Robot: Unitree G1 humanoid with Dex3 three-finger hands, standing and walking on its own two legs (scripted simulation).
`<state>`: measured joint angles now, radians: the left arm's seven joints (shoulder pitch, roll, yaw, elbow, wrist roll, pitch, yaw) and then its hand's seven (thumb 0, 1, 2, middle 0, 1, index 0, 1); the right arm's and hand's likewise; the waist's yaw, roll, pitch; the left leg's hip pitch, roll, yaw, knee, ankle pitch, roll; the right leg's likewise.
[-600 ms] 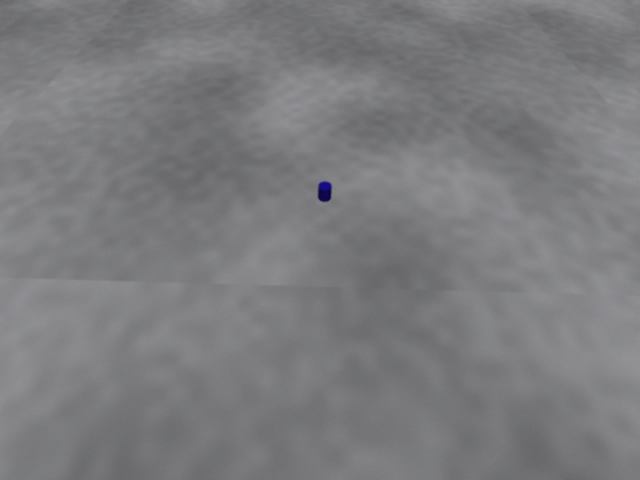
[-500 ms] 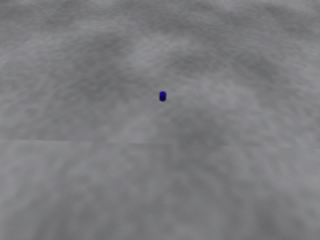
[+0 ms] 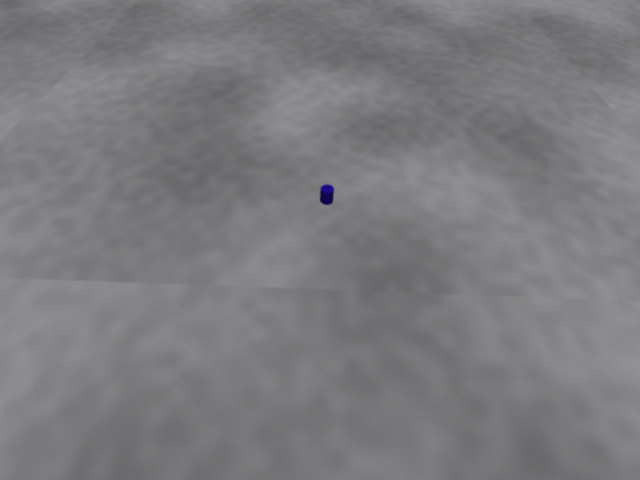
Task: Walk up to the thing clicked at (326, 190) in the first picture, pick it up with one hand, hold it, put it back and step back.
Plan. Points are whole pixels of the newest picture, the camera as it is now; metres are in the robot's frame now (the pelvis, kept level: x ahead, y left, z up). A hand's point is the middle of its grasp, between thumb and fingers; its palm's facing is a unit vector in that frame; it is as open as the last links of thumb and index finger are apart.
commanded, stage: stand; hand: left
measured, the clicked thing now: (326, 194) +1.37 -0.08 -0.75
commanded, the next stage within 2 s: walk up in 0.52 s
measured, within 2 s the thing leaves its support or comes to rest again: neither
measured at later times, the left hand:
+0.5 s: hand out of the picture +0.07 +0.25 -0.16, palm faces -0.02 -0.94 -0.34, open 7.4 cm
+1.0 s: hand (196, 436) +0.21 +0.18 -0.14, palm faces -0.11 -0.91 -0.40, open 7.4 cm
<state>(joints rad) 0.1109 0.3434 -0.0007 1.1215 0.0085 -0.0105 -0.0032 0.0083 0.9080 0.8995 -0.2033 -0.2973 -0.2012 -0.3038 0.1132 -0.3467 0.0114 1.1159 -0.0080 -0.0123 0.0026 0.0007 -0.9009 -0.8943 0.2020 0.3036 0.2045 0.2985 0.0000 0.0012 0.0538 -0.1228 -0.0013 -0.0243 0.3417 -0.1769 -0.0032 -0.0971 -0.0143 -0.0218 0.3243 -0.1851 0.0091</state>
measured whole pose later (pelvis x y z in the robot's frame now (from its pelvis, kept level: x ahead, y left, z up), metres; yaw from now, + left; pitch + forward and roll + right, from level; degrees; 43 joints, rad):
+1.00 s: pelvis +0.12 -0.10 -0.02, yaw -8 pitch -4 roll +0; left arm 0.29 0.39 0.08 0.93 0.02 -0.05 -0.07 0.01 0.91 0.90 -0.20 -0.30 -0.20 -0.30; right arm 0.25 -0.46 -0.07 0.99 -0.03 -0.01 0.05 0.01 -0.90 -0.89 0.20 0.30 0.20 0.30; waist 0.02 0.07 0.06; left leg -0.34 0.06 0.02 1.08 -0.40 0.02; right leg -0.23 0.00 -0.04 0.56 -0.27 -0.03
